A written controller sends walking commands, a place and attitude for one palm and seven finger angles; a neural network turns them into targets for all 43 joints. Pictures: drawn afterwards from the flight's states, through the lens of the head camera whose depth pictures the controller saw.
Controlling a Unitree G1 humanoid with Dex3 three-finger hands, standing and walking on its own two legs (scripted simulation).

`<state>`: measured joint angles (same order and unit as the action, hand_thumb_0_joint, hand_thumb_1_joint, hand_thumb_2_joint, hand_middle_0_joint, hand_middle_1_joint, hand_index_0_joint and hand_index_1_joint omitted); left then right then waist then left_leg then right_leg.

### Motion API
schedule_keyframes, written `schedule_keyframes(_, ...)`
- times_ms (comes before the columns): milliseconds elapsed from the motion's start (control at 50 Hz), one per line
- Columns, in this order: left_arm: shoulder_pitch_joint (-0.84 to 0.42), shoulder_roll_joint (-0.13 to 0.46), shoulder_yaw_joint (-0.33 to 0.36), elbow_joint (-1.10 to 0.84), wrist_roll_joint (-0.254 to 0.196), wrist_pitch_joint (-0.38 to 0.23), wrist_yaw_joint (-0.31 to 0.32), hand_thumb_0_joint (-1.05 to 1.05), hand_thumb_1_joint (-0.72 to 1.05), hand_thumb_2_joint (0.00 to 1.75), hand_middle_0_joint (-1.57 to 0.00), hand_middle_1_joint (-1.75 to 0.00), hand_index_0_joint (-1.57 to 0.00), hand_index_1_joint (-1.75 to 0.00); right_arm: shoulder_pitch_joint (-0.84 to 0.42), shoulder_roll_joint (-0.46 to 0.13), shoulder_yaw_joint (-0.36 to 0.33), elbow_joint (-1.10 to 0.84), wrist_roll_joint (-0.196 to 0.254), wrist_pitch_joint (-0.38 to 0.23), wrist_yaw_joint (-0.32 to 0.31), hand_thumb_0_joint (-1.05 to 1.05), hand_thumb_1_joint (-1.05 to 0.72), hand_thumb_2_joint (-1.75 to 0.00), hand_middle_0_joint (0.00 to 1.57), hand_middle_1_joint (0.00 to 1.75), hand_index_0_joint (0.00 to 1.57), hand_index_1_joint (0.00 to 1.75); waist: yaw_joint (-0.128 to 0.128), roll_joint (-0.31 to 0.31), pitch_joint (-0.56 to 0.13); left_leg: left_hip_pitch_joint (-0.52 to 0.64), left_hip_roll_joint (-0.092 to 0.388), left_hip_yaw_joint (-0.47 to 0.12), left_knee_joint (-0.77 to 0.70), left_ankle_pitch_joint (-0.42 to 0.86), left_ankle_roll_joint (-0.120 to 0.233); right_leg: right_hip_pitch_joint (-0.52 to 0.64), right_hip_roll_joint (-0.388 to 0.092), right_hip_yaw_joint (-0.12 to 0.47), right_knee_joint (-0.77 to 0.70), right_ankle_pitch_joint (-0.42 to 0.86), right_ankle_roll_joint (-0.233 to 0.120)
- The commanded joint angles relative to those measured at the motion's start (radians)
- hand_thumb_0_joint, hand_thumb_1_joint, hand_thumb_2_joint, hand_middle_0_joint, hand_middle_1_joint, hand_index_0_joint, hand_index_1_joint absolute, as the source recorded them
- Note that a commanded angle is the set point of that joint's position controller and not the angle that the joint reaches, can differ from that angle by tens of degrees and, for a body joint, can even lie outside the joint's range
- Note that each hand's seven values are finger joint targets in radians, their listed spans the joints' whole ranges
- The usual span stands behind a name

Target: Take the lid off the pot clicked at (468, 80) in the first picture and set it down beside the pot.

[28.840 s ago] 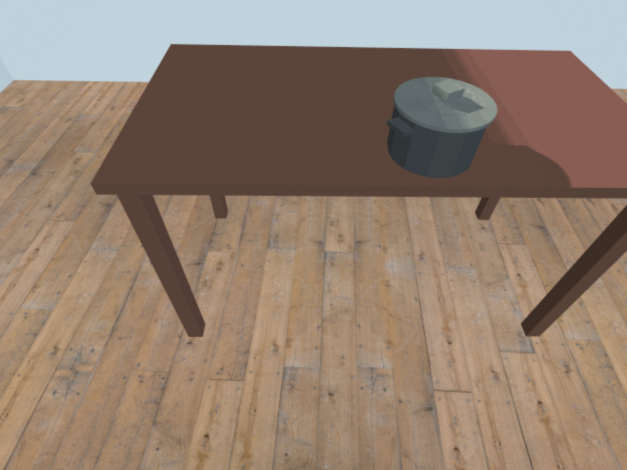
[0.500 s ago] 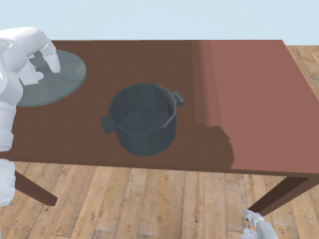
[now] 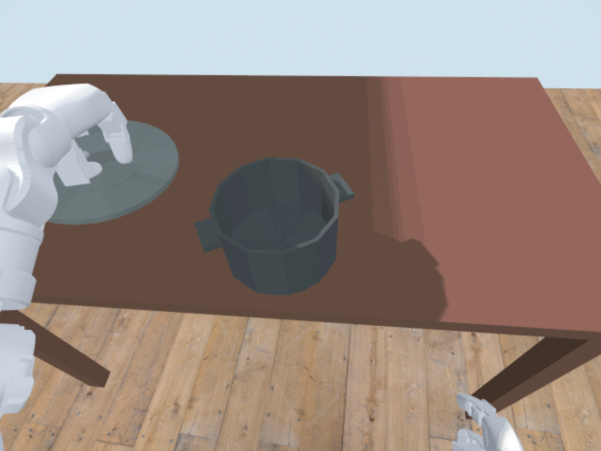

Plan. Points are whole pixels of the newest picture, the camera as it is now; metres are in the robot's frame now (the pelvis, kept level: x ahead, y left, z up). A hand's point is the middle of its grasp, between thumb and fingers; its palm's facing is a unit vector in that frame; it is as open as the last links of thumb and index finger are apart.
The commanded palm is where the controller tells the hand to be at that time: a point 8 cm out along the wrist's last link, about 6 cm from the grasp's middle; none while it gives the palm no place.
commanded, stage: lower the lid onto the table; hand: left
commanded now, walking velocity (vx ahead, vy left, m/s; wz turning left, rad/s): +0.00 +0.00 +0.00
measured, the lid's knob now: (92, 150) +0.45 +0.28 +0.17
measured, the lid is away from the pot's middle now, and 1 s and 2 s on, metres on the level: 0.23 0.24 0.24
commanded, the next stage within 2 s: none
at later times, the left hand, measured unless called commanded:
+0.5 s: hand (97, 178) +0.41 +0.28 +0.15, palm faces -0.32 -0.05 -0.94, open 6.1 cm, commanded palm +0.41 +0.28 +0.22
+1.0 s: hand (103, 199) +0.41 +0.29 +0.12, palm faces -0.40 -0.04 -0.92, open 6.1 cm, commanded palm +0.41 +0.28 +0.19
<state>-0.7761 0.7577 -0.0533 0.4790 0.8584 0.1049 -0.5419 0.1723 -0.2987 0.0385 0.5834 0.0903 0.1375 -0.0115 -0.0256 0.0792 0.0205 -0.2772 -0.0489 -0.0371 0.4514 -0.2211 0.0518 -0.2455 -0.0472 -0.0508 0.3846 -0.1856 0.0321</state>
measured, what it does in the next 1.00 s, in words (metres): stands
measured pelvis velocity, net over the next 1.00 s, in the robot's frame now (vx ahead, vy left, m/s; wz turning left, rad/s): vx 0.01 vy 0.00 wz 0.00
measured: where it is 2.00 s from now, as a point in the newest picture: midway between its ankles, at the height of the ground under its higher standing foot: outside the picture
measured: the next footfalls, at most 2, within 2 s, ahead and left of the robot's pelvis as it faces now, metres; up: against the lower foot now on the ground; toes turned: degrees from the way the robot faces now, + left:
none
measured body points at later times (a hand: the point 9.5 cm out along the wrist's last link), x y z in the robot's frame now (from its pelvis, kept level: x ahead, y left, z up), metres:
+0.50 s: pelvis +0.00 +0.00 +0.00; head +0.04 -0.02 +0.45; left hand +0.43 +0.28 +0.21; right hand +0.13 -0.26 -0.12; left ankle +0.00 +0.09 -0.74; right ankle +0.00 -0.15 -0.74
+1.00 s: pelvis +0.01 +0.00 +0.00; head +0.05 -0.01 +0.45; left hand +0.43 +0.29 +0.17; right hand +0.13 -0.26 -0.12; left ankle +0.00 +0.09 -0.74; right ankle +0.00 -0.15 -0.74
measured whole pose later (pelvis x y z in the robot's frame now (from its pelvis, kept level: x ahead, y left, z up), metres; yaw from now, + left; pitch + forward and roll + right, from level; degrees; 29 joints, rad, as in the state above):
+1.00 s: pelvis +0.01 +0.00 +0.00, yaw +0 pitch +4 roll -2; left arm -0.69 0.74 -0.06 0.61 0.86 -0.02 -0.49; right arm 0.21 -0.30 0.02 0.61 0.08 0.14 -0.02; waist -0.04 0.06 0.03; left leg -0.30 -0.05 -0.04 0.47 -0.24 0.06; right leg -0.25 -0.04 -0.05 0.38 -0.19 0.03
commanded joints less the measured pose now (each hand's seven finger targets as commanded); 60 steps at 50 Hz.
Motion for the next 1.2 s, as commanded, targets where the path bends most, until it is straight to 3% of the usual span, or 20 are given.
schedule_keyframes(0,-0.495,0.345,0.154,-0.130,0.018,0.010,0.059,0.00,0.41,1.30,-0.97,-0.69,-1.16,-0.77,-0.055,-0.134,-0.046,-0.135,0.007,-0.031,-0.013,0.00,-0.90,-0.90,0.20,0.30,0.20,0.30,-0.008,-0.016,-0.373,0.158,0.015,-0.030,-0.042,0.285,0.017,0.109,0.058,-0.023,-0.001,0.213,-0.078)
schedule_keyframes(40,-0.498,0.370,0.168,-0.175,0.008,0.004,0.067,0.00,0.41,1.30,-0.97,-0.69,-1.16,-0.77,-0.056,-0.145,-0.054,-0.140,0.002,-0.034,-0.012,0.00,-0.90,-0.90,0.20,0.30,0.20,0.30,-0.011,0.006,-0.396,0.171,0.014,-0.032,-0.028,0.299,0.019,0.118,0.051,-0.013,0.000,0.229,-0.081)
schedule_keyframes(60,-0.516,0.375,0.175,-0.203,0.020,-0.001,0.070,0.00,0.41,1.30,-0.97,-0.69,-1.16,-0.77,-0.050,-0.134,-0.051,-0.144,0.000,-0.036,-0.011,0.00,-0.90,-0.90,0.20,0.30,0.20,0.30,-0.001,0.023,-0.456,0.194,0.012,-0.032,-0.031,0.337,0.021,0.143,0.059,-0.010,0.008,0.239,-0.078)
schedule_keyframes(140,-0.487,0.352,0.165,-0.239,0.004,-0.012,0.076,0.00,0.41,1.30,-0.97,-0.69,-1.16,-0.77,-0.053,-0.136,-0.059,-0.142,-0.006,-0.045,-0.011,0.00,-0.90,-0.90,0.20,0.30,0.20,0.30,-0.014,0.076,-0.445,0.243,0.019,-0.045,-0.009,0.394,0.019,0.103,0.054,-0.011,0.002,0.239,-0.081)
schedule_keyframes(220,-0.442,0.309,0.132,-0.064,0.009,-0.004,0.067,0.00,0.41,1.30,-0.97,-0.69,-1.16,-0.77,-0.039,-0.136,-0.047,-0.119,0.005,-0.029,-0.019,0.00,-0.90,-0.90,0.20,0.30,0.20,0.30,-0.019,-0.032,-0.315,0.135,0.012,-0.026,-0.043,0.212,0.018,0.077,0.063,-0.028,-0.017,0.169,-0.077)
schedule_keyframes(300,-0.554,0.293,0.090,-0.152,0.013,-0.022,0.079,0.00,0.41,1.30,-0.97,-0.69,-1.16,-0.77,-0.049,-0.131,-0.051,-0.125,0.004,-0.037,-0.028,0.00,-0.90,-0.90,0.20,0.30,0.20,0.30,-0.028,0.022,-0.383,0.178,0.008,-0.030,-0.043,0.206,0.023,0.090,0.062,-0.018,-0.010,0.163,-0.079)
schedule_keyframes(360,-0.551,0.345,0.138,-0.181,0.015,-0.047,0.098,0.00,0.41,1.30,-0.97,-0.69,-1.16,-0.77,-0.026,-0.130,-0.053,-0.120,-0.007,-0.047,-0.030,0.00,-0.90,-0.90,0.20,0.30,0.20,0.30,-0.025,0.067,-0.456,0.219,0.007,-0.041,-0.030,0.284,0.024,0.114,0.069,-0.012,-0.002,0.199,-0.083)
schedule_keyframes(420,-0.491,0.363,0.168,-0.061,0.012,-0.049,0.087,0.00,0.41,1.30,-0.97,-0.69,-1.16,-0.77,-0.013,-0.139,-0.053,-0.100,-0.002,-0.043,-0.036,0.00,-0.90,-0.90,0.20,0.30,0.20,0.30,-0.022,0.004,-0.390,0.159,0.006,-0.029,-0.031,0.244,0.027,0.122,0.063,-0.017,-0.008,0.218,-0.079)
schedule_keyframes(440,-0.497,0.409,0.195,-0.085,0.006,-0.057,0.093,0.00,0.41,1.30,-0.97,-0.69,-1.16,-0.77,-0.010,-0.154,-0.058,-0.102,-0.006,-0.041,-0.033,0.00,-0.90,-0.90,0.20,0.30,0.20,0.30,-0.023,0.015,-0.409,0.155,0.008,-0.030,-0.028,0.249,0.023,0.138,0.055,-0.011,-0.004,0.230,-0.083)
schedule_keyframes(520,-0.475,0.314,0.126,-0.058,0.014,-0.062,0.088,0.00,0.41,1.30,-0.97,-0.69,-1.16,-0.77,-0.019,-0.138,-0.056,-0.106,0.000,-0.035,-0.028,0.00,-0.90,-0.90,0.20,0.30,0.20,0.30,-0.025,0.027,-0.363,0.156,0.010,-0.032,-0.032,0.276,0.021,0.107,0.062,-0.021,-0.005,0.227,-0.081)
schedule_keyframes(600,-0.404,0.329,0.154,-0.072,0.009,-0.076,0.093,0.00,0.41,1.30,-0.97,-0.69,-1.16,-0.77,-0.016,-0.138,-0.061,-0.117,-0.003,-0.035,-0.023,0.00,-0.90,-0.90,0.20,0.30,0.20,0.30,-0.021,0.024,-0.398,0.177,0.011,-0.028,-0.015,0.337,0.026,0.121,0.062,-0.012,0.002,0.260,-0.080)
schedule_keyframes(660,-0.395,0.401,0.215,-0.075,0.004,-0.090,0.097,0.00,0.41,1.30,-0.97,-0.69,-1.16,-0.77,-0.002,-0.147,-0.062,-0.114,-0.004,-0.026,-0.020,0.00,-0.90,-0.90,0.20,0.30,0.20,0.30,-0.016,0.015,-0.422,0.160,0.010,-0.027,-0.017,0.340,0.028,0.149,0.064,-0.010,0.007,0.274,-0.077)
schedule_keyframes(700,-0.414,0.366,0.186,-0.088,0.003,-0.094,0.095,0.00,0.41,1.30,-0.97,-0.69,-1.16,-0.77,-0.011,-0.140,-0.066,-0.117,-0.004,-0.027,-0.024,0.00,-0.90,-0.90,0.20,0.30,0.20,0.30,-0.024,0.006,-0.427,0.178,0.009,-0.026,-0.014,0.343,0.032,0.143,0.062,-0.010,0.004,0.281,-0.074)
schedule_keyframes(740,-0.411,0.373,0.187,-0.118,-0.006,-0.103,0.101,0.00,0.41,1.30,-0.97,-0.69,-1.16,-0.77,-0.009,-0.149,-0.071,-0.115,-0.008,-0.029,-0.023,0.00,-0.90,-0.90,0.20,0.30,0.20,0.30,-0.030,0.057,-0.414,0.197,0.014,-0.034,-0.004,0.379,0.029,0.115,0.057,-0.010,0.000,0.279,-0.078)
schedule_keyframes(820,-0.367,0.342,0.175,-0.052,-0.006,-0.111,0.099,0.00,0.41,1.30,-0.97,-0.69,-1.16,-0.77,0.003,-0.142,-0.067,-0.102,-0.005,-0.027,-0.023,0.00,-0.90,-0.90,0.20,0.30,0.20,0.30,-0.030,0.022,-0.378,0.182,0.013,-0.034,-0.010,0.343,0.028,0.094,0.067,-0.020,-0.006,0.250,-0.075)
schedule_keyframes(840,-0.363,0.370,0.193,-0.057,-0.011,-0.118,0.107,0.00,0.41,1.30,-0.97,-0.69,-1.16,-0.77,0.007,-0.156,-0.072,-0.097,-0.008,-0.027,-0.023,0.00,-0.90,-0.90,0.20,0.30,0.20,0.30,-0.031,0.032,-0.388,0.179,0.013,-0.029,-0.004,0.335,0.029,0.100,0.059,-0.013,-0.005,0.257,-0.079)
schedule_keyframes(900,-0.421,0.308,0.135,-0.080,-0.006,-0.123,0.106,0.00,0.41,1.30,-0.97,-0.69,-1.16,-0.77,0.004,-0.140,-0.070,-0.097,-0.003,-0.024,-0.025,0.00,-0.90,-0.90,0.20,0.30,0.20,0.30,-0.037,0.025,-0.388,0.196,0.016,-0.033,-0.013,0.335,0.030,0.086,0.065,-0.018,-0.006,0.244,-0.073)
schedule_keyframes(960,-0.428,0.332,0.155,-0.125,-0.002,-0.137,0.125,0.00,0.41,1.30,-0.97,-0.69,-1.16,-0.77,0.015,-0.138,-0.073,-0.097,-0.013,-0.029,-0.024,0.00,-0.90,-0.90,0.20,0.30,0.20,0.30,-0.036,0.080,-0.451,0.252,0.018,-0.044,0.001,0.403,0.027,0.073,0.071,-0.014,0.000,0.247,-0.075)
schedule_keyframes(1100,-0.429,0.261,0.102,-0.033,-0.001,-0.144,0.138,0.00,0.41,1.30,-0.97,-0.69,-1.16,-0.77,0.022,-0.137,-0.069,-0.077,-0.005,-0.027,-0.029,0.00,-0.90,-0.90,0.20,0.30,0.20,0.30,-0.043,0.028,-0.385,0.209,0.022,-0.039,-0.011,0.337,0.023,0.043,0.068,-0.022,-0.001,0.216,-0.075)
schedule_keyframes(1180,-0.424,0.297,0.139,-0.023,0.017,-0.153,0.157,0.00,0.41,1.30,-0.97,-0.69,-1.16,-0.77,0.030,-0.138,-0.071,-0.080,-0.010,-0.025,-0.026,0.00,-0.90,-0.90,0.20,0.30,0.20,0.30,-0.035,0.032,-0.411,0.212,0.023,-0.044,0.000,0.360,0.023,0.053,0.068,-0.017,0.007,0.229,-0.080)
